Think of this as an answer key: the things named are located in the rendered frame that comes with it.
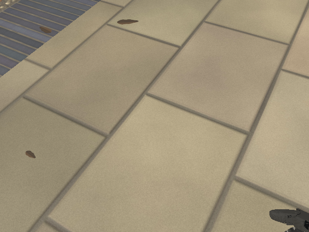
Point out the robot right hand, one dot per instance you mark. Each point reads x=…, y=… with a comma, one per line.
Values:
x=298, y=218

